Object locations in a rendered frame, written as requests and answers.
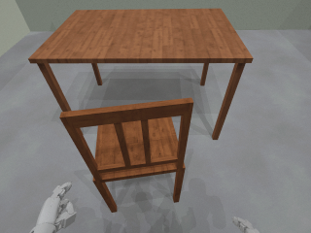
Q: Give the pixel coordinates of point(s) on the table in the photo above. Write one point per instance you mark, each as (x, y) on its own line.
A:
(145, 36)

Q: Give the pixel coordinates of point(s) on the chair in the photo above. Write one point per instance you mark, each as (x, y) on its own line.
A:
(133, 141)

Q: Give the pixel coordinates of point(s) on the left robot hand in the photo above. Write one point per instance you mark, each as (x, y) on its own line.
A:
(53, 206)

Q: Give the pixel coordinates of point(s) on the left robot forearm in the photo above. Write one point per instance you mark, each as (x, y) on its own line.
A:
(44, 228)

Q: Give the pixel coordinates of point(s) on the right robot hand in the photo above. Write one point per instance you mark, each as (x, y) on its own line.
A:
(244, 225)

